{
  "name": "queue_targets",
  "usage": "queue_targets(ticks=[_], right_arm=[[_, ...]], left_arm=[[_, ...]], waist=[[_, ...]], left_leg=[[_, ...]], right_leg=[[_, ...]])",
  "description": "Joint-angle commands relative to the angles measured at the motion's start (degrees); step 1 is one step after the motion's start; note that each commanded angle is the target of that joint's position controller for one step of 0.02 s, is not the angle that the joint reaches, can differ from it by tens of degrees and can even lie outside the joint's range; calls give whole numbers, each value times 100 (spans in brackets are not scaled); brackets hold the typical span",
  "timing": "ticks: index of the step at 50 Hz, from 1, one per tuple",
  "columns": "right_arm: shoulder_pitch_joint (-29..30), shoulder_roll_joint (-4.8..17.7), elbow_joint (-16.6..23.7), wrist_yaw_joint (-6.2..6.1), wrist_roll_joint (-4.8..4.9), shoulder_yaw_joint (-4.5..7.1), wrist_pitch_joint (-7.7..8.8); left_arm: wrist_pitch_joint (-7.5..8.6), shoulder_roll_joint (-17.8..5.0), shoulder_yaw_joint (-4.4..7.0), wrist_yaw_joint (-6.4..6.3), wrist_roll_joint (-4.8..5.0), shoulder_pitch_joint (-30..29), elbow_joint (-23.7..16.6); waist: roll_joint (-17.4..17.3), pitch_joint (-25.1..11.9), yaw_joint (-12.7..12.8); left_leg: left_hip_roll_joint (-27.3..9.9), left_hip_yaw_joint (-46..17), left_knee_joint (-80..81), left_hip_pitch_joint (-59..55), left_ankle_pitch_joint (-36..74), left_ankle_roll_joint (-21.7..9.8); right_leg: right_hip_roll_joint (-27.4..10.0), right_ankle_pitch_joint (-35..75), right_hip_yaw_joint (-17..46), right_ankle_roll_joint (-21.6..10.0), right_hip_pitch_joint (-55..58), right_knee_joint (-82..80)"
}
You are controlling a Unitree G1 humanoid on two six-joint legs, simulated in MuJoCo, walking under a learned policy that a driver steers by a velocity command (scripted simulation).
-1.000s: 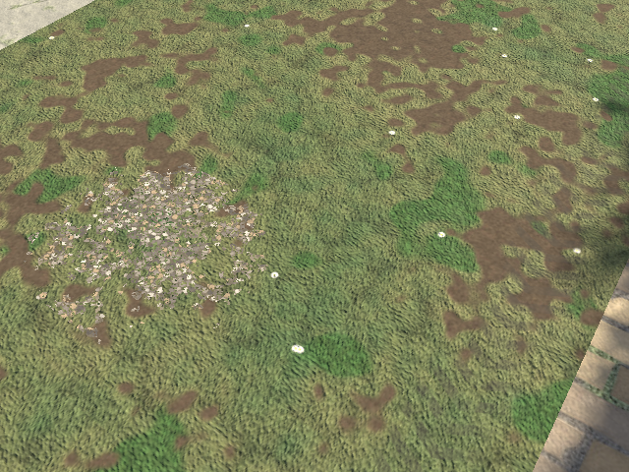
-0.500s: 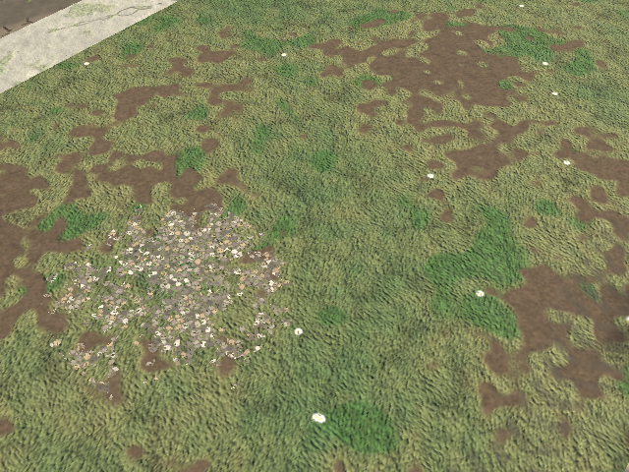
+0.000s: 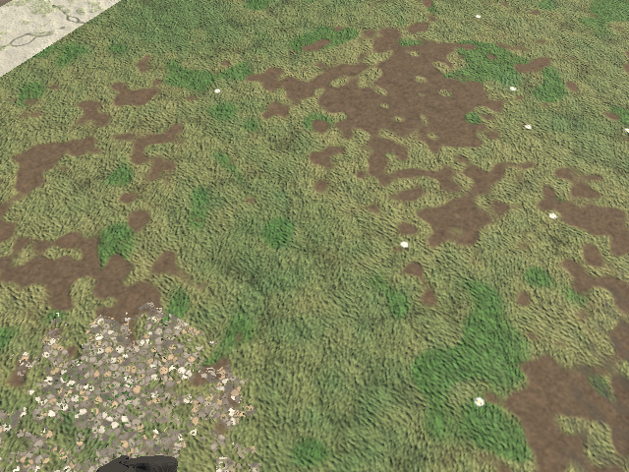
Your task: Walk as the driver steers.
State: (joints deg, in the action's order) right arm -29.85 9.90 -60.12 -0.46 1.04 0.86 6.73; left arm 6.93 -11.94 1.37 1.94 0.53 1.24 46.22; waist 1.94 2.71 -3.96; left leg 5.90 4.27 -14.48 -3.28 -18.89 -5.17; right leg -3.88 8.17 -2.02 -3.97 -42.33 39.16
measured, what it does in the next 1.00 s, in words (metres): walks ahead: right foot, then left foot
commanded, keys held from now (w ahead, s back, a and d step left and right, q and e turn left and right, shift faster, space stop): shift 0.42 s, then w+shift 0.58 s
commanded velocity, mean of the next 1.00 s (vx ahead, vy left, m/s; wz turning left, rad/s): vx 0.47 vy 0.00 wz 0.00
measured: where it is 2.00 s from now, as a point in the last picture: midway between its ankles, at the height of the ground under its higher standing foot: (315, 218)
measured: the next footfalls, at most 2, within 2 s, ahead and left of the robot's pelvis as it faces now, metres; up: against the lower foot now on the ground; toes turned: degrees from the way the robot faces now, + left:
right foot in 0.10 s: +0.33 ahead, -0.07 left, +0.00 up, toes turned +1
left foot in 0.52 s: +0.26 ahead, +0.13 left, +0.00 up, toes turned -1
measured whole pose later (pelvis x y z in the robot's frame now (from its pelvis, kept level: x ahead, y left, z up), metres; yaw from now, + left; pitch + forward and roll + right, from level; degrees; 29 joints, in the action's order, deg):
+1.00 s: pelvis +0.42 -0.05 -0.01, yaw -1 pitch +3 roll +0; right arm -29.1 12.0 -59.8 0.4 -0.7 3.5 5.1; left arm 4.2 -14.3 2.5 2.2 -2.8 0.7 44.3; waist -0.5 -0.1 -5.2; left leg -4.7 -1.4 -36.5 2.9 -27.0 -1.1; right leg -0.6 -10.2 -6.4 -3.9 -25.5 33.0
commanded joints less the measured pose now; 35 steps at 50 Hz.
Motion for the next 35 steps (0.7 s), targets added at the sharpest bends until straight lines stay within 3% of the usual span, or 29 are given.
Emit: queue_targets(ticks=[1, 3, 4, 5, 6, 7, 8, 9, 10, 11, 13, 14, 16, 18, 21, 23, 24, 25, 26, 27, 28, 29, 30, 31, 32, 33, 35], right_arm=[[-2, 1153, 248, -206, 24, 160, 20], [107, 1110, 261, -251, -69, 161, -96], [439, 1166, 339, -226, -118, 171, -165], [839, 1155, 474, -163, -129, 151, -193], [43, 466, 452, -73, -267, -7, -191], [-1342, 80, 72, 49, 3, -141, -131], [-875, 627, 127, 94, 66, -21, -110], [-37, 838, 432, 55, 62, 48, -159], [539, 909, 546, -27, -7, 117, -232], [696, 903, 612, -90, -63, 172, -333], [495, 494, 587, -143, -99, 122, -493], [497, 359, 591, -184, -90, 90, -516], [774, 362, 644, -264, -103, 70, -565], [1001, 570, 642, -292, -95, 124, -677], [1406, 692, 677, -288, -131, 185, -770], [1269, 863, 605, -233, -174, 255, -697], [1121, 906, 551, -191, -137, 274, -626], [874, 839, 433, -159, -125, 253, -547], [409, 894, 226, -148, -174, 254, -459], [-131, 1358, -26, -151, -149, 405, -384], [232, 1492, 59, -135, -120, 460, -249], [748, 1165, 283, -136, -150, 373, -95], [987, 1025, 384, -95, -96, 355, -4], [989, 1008, 432, -54, -4, 366, 20], [747, 974, 356, 28, -191, 356, -47], [727, 914, 355, 65, -223, 364, -76], [489, 852, 345, 98, -207, 364, -87]], left_arm=[[135, -290, 27, 54, 48, -410, -446], [95, -642, 180, 58, -7, 387, -238], [94, -817, 274, 35, -13, 1246, 29], [66, -980, 329, -27, -91, 2118, 321], [17, -1344, 312, -44, -356, 2475, 470], [52, -952, 167, 8, -418, 2540, 506], [-24, -797, 181, 19, -265, 1939, 327], [-67, -652, 129, 6, -108, 1098, 163], [-84, -434, 22, 0, -43, 601, 117], [-69, -387, -24, -11, -96, 458, 139], [-111, -438, -29, 13, -231, 394, 274], [-108, -496, -17, -3, -289, 430, 340], [-120, -628, 22, -75, -313, 587, 432], [-204, -793, 75, -137, -230, 683, 477], [-357, -855, 90, -226, -114, 491, 451], [-421, -1219, 234, -283, 48, 850, 556], [-441, -1235, 262, -319, 108, 791, 505], [-434, -1086, 244, -345, 156, 586, 392], [-406, -793, 192, -348, 189, 224, 189], [-307, -495, 155, -317, 258, -132, -62], [-168, -621, 190, -267, 256, -238, -150], [-97, -811, 248, -201, 203, 27, -49], [-81, -796, 266, -159, 124, 344, 137], [-72, -758, 279, -158, 53, 421, 194], [-262, -598, 234, 64, -512, 429, 170], [-381, -493, 236, 159, -514, 384, 128], [-506, -473, 216, 206, -372, 132, -33]], waist=[[-636, 5, 292], [-891, -483, 714], [-983, -806, 1203], [-844, -1094, 1670], [908, -1981, 1172], [1275, -3379, 803], [499, -3008, 900], [-23, -1965, 665], [-681, -1237, 451], [-634, -936, 308], [-145, -697, 64], [32, -728, 15], [237, -1012, 91], [286, -1210, 189], [424, -691, 177], [675, -641, 199], [725, -593, 84], [605, -472, -97], [-92, -241, -285], [-1498, -21, -380], [-2016, 301, -209], [-1428, 250, 130], [-1108, 56, 311], [-923, -130, 335], [-825, -132, 335], [-981, -71, 326], [-998, 24, 214]], left_leg=[[-1281, -432, 21, 815, 5050, 49], [-1284, -502, -818, 426, 5815, 217], [-1236, -454, -1748, 427, 6097, 287], [-989, -348, -3169, 703, 5383, 424], [-149, -174, -6012, 2328, 276, 692], [249, -1677, -7510, 3339, -2051, 728], [-104, -1864, -7442, 3377, -1638, 634], [-406, -1459, -7008, 3578, -1238, 648], [-634, -1148, -6526, 3458, -978, 701], [-809, -1072, -6061, 3062, -738, 714], [-910, -900, -5003, 2285, -526, 767], [-904, -801, -4432, 2046, -522, 790], [-906, -749, -3530, 1850, -325, 803], [-905, -722, -3036, 1639, 161, 766], [-810, -573, -2268, 1402, 604, 616], [-567, -161, -2398, 1447, -54, 431], [-643, -170, -2274, 1422, -365, 244], [-740, -239, -1774, 1166, -611, 11], [-1222, -917, -755, 764, -1216, -320], [-2187, -2619, 414, 255, -2652, -821], [-2909, -4108, 992, 377, -3078, -1056], [-2774, -3856, 909, 379, -2523, -855], [-2547, -3387, 849, 332, -1957, -632], [-2402, -3040, 829, 269, -1597, -494], [-1985, -2454, 1066, 701, -1444, -376], [-1815, -2120, 1108, 979, -1173, -334], [-1737, -1853, 1170, 1059, -929, -363]], right_leg=[[603, 1020, -221, -72, 1627, -1113], [934, 760, -190, -157, 2554, -1039], [920, 764, -112, -250, 3308, -1100], [408, 1708, 245, -473, 4111, -1514], [-1150, 4995, 1566, -1287, 5987, -454], [-2217, 5061, 3690, -2384, 7196, -645], [-1861, 4001, 3310, -2199, 6292, -1127], [-1574, 2675, 2674, -1880, 5166, -1466], [-1289, 1859, 2253, -1579, 3969, -1937], [-1077, 1625, 1937, -1415, 3139, -2128], [-673, 1633, 1311, -1219, 2144, -2377], [-555, 1949, 1049, -1177, 1947, -2385], [-547, 1825, 922, -1154, 2092, -2332], [-580, -110, 1062, -1060, 2120, -2505], [-474, -3242, 1302, -758, 1541, -2832], [-581, -4878, 1732, -615, 1505, -3110], [-690, -5393, 1931, -568, 1464, -3155], [-618, -5452, 1881, -439, 1221, -2994], [-215, -4918, 1399, -166, 600, -2046], [626, -3968, 124, 225, -602, -323], [464, -3116, 366, 36, -1273, 738], [248, -2430, 737, -68, -1403, 1202], [193, -2031, 709, -75, -1280, 1334], [144, -1815, 632, -27, -1166, 1396], [206, -1663, 237, 153, -525, 1537], [196, -1524, 83, 256, -308, 1655], [83, -1320, -21, 394, -283, 1615]])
